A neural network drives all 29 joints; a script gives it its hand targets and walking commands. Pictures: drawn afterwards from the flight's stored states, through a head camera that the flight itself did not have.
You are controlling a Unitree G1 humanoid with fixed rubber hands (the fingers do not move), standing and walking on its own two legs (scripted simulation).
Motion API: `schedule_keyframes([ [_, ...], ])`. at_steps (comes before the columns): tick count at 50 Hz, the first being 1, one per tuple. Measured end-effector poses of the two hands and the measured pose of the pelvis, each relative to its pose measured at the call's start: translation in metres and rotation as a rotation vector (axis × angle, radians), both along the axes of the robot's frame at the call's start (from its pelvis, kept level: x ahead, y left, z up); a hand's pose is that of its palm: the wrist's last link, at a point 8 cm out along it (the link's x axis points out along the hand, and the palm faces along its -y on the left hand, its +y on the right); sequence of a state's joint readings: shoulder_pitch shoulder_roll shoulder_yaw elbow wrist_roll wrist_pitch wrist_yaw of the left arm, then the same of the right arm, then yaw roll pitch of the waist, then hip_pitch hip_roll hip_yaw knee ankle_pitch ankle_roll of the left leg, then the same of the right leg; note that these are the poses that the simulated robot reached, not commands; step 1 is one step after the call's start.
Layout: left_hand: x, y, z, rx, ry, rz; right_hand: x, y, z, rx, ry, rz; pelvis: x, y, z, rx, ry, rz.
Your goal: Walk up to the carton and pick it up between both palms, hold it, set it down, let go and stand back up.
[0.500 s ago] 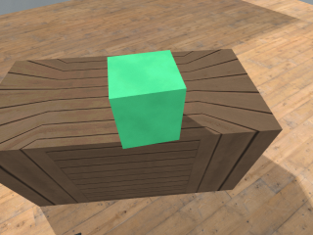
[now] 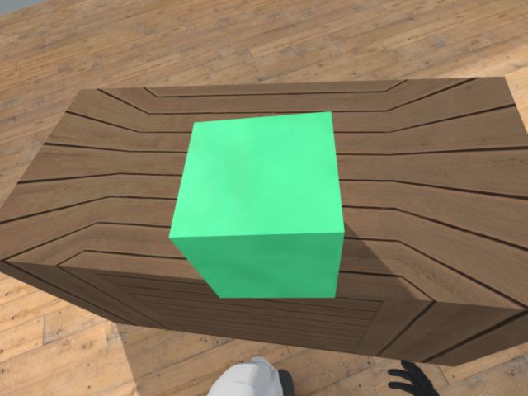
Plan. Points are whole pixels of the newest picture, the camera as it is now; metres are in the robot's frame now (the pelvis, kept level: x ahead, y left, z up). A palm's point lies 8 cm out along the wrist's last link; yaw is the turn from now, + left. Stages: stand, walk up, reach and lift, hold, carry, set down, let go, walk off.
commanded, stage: walk up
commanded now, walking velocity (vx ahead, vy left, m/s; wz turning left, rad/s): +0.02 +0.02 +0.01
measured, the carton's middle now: (269, 215) +0.38 +0.06 +0.00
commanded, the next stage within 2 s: none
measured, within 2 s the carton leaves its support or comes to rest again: neither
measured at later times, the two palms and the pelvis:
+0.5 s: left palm (164, 379) +0.14 +0.23 -0.13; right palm out of the picture +0.09 -0.25 -0.16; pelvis +0.08 +0.00 +0.00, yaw -3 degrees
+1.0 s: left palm out of the picture +0.00 +0.31 -0.15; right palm out of the picture -0.02 -0.18 -0.14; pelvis -0.03 +0.06 -0.01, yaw +2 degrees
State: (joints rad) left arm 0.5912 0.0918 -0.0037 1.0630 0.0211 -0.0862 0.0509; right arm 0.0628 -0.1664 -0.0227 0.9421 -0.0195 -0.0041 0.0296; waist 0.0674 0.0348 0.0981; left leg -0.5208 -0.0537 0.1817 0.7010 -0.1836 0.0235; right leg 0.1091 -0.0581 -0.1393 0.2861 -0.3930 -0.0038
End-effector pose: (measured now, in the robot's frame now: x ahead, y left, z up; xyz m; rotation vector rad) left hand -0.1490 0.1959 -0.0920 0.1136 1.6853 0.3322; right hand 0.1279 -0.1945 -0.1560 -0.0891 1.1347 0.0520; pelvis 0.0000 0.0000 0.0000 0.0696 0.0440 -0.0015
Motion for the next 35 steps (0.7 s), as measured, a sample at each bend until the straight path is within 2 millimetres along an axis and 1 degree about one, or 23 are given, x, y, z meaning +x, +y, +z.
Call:
schedule_keyframes([
  [2,0.014,0.0,-0.008,-0.017,0.024,0.021,0.027,0.006,0.001,-0.016,-0.028,0.011,0.022,0.004,-0.005,-0.02,-0.009,0.008],
  [3,0.023,0.0,-0.013,-0.031,0.032,0.025,0.037,0.006,0.001,-0.034,-0.042,0.004,0.034,0.007,-0.008,-0.04,-0.015,0.004],
  [4,0.034,0.002,-0.018,-0.046,0.032,0.023,0.043,0.003,0.003,-0.055,-0.049,-0.01,0.044,0.009,-0.01,-0.055,-0.018,0.001],
  [5,0.049,0.004,-0.023,-0.058,0.02,0.015,0.045,-0.001,0.006,-0.077,-0.045,-0.03,0.053,0.01,-0.009,-0.062,-0.029,-0.002],
  [7,0.091,0.012,-0.033,-0.076,-0.044,-0.021,0.037,-0.013,0.015,-0.125,-0.01,-0.078,0.069,0.011,-0.004,-0.075,-0.056,-0.022],
  [10,0.17,0.023,-0.043,-0.099,-0.188,-0.105,0.017,-0.029,0.029,-0.184,0.056,-0.147,0.089,0.011,0.005,-0.097,-0.07,-0.023],
  [12,0.218,0.027,-0.048,-0.105,-0.271,-0.147,0.005,-0.032,0.035,-0.206,0.095,-0.161,0.097,0.01,0.008,-0.105,-0.073,-0.009],
  [13,0.237,0.026,-0.049,-0.109,-0.301,-0.162,0.001,-0.032,0.037,-0.21,0.113,-0.163,0.099,0.009,0.009,-0.103,-0.065,-0.013],
  [14,0.252,0.025,-0.05,-0.113,-0.319,-0.175,-0.004,-0.032,0.038,-0.212,0.129,-0.165,0.1,0.007,0.01,-0.1,-0.053,-0.02],
  [15,0.263,0.023,-0.051,-0.117,-0.33,-0.185,-0.008,-0.031,0.038,-0.212,0.146,-0.166,0.099,0.006,0.01,-0.096,-0.042,-0.024],
  [17,0.278,0.02,-0.05,-0.108,-0.341,-0.194,-0.016,-0.032,0.036,-0.212,0.188,-0.167,0.096,0.005,0.011,-0.093,-0.029,-0.022],
  [19,0.286,0.021,-0.047,-0.085,-0.35,-0.205,-0.026,-0.035,0.032,-0.213,0.234,-0.17,0.093,0.003,0.011,-0.087,-0.016,-0.027],
  [21,0.289,0.025,-0.043,-0.047,-0.349,-0.22,-0.033,-0.04,0.023,-0.211,0.265,-0.175,0.09,0.002,0.009,-0.077,-0.009,-0.037],
  [24,0.288,0.035,-0.038,0.029,-0.351,-0.238,-0.038,-0.05,0.004,-0.196,0.271,-0.187,0.086,-0.003,-0.001,-0.046,-0.012,-0.049],
  [26,0.283,0.038,-0.032,0.078,-0.36,-0.239,-0.036,-0.056,-0.01,-0.182,0.26,-0.179,0.082,-0.004,-0.006,-0.049,-0.026,-0.052],
  [28,0.269,0.042,-0.02,0.115,-0.354,-0.233,-0.03,-0.058,-0.012,-0.164,0.238,-0.175,0.076,-0.004,-0.002,-0.046,-0.038,-0.038],
  [31,0.228,0.053,-0.003,0.161,-0.281,-0.202,-0.022,-0.057,0.002,-0.131,0.2,-0.164,0.066,-0.007,0.011,0.04,-0.043,-0.054],
  [33,0.2,0.058,0.006,0.172,-0.228,-0.191,-0.019,-0.059,0.009,-0.113,0.164,-0.169,0.058,-0.006,0.017,0.064,-0.042,-0.042],
  [35,0.181,0.064,0.012,0.177,-0.213,-0.183,-0.022,-0.061,0.011,-0.112,0.141,-0.168,0.047,-0.003,0.019,0.073,-0.045,-0.031],
])
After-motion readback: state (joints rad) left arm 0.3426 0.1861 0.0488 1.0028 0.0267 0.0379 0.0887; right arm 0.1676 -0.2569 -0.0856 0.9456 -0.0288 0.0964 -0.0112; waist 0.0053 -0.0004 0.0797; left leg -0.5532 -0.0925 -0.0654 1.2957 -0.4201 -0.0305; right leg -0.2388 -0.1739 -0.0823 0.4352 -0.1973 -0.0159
